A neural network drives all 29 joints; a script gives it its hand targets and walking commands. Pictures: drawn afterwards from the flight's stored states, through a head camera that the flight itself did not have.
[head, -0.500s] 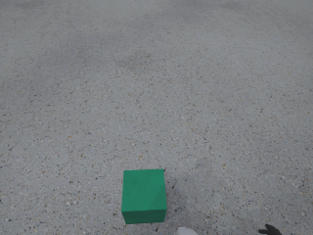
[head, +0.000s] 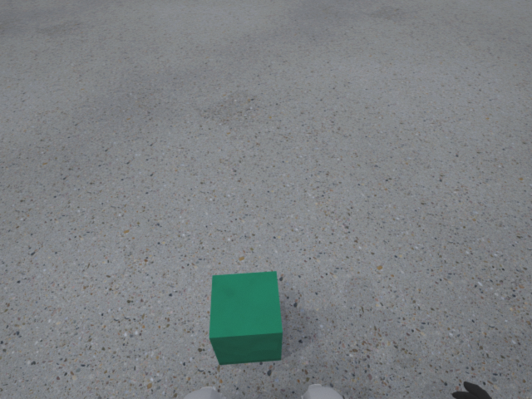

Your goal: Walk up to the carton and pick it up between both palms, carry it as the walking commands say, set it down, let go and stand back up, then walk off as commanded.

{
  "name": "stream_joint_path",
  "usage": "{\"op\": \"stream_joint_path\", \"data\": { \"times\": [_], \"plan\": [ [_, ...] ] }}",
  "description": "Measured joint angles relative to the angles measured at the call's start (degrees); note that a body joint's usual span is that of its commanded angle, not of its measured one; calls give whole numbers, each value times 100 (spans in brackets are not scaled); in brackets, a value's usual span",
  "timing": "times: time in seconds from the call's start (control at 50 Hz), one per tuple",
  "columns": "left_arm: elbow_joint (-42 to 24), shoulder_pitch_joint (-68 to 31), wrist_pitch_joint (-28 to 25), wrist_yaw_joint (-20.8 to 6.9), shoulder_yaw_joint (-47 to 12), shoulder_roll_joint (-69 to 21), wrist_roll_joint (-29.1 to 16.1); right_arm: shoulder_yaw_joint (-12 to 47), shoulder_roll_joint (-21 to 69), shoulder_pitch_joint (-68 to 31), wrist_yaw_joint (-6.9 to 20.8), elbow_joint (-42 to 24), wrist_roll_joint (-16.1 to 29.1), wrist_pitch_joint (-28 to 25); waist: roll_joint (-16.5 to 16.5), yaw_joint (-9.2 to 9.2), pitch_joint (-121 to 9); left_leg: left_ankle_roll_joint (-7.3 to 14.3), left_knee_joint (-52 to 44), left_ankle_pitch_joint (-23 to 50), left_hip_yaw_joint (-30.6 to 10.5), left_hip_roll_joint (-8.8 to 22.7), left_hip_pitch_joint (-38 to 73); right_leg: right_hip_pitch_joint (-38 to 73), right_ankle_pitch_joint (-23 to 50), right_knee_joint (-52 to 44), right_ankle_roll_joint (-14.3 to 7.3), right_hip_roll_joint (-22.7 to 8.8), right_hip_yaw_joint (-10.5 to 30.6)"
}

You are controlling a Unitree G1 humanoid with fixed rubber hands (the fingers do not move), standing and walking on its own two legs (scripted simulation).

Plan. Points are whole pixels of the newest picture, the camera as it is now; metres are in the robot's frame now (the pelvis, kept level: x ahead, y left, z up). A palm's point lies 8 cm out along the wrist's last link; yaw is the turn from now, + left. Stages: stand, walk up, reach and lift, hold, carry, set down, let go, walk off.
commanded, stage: walk up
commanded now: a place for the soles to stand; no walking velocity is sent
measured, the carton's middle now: (247, 318) +0.50 +0.08 -0.60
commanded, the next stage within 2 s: reach and lift in 1.08 s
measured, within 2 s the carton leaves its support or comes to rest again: neither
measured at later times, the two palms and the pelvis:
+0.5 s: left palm out of the picture +0.09 +0.33 -0.08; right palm out of the picture +0.10 -0.31 -0.10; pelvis +0.00 +0.01 +0.00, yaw +0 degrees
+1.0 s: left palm out of the picture +0.10 +0.33 -0.08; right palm out of the picture +0.11 -0.31 -0.10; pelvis +0.01 +0.01 +0.00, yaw +0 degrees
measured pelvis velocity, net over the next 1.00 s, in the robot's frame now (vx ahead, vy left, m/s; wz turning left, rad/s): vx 0.01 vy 0.01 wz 0.00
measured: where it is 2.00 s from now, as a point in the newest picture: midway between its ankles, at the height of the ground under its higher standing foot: outside the picture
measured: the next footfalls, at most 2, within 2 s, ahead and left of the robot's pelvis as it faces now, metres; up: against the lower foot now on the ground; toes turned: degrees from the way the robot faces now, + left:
none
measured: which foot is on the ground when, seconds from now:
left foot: down 0.00-1.00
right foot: down 0.00-1.00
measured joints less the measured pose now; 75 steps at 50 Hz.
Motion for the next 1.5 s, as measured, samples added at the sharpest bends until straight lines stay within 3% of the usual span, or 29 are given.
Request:
{"op": "stream_joint_path", "data": {
  "times": [0.32,1.1,1.26,1.5],
  "plan": [
    [0,-96,11,47,-1,16,2,-48,91,81,0,9,0,-95,-27,-15,80,-72,-157,107,-13,-62,139,-323,325,0,-11,-53,73],
    [0,-120,1,62,-1,12,2,-41,138,80,0,8,0,-123,-140,-43,-12,-126,-293,36,-10,-116,179,-336,181,-8,-4,-97,87],
    [-226,-1031,607,-409,246,-354,93,-579,271,-164,2,-933,-112,370,136,107,715,-199,-237,39,-33,-110,188,-296,184,-8,121,-91,87],
    [-228,-1639,587,-430,427,-451,188,-508,1068,-572,-145,-1218,-138,295,135,109,796,-239,-236,10,-43,-110,-372,-852,168,-10,196,-93,85]
  ]
}}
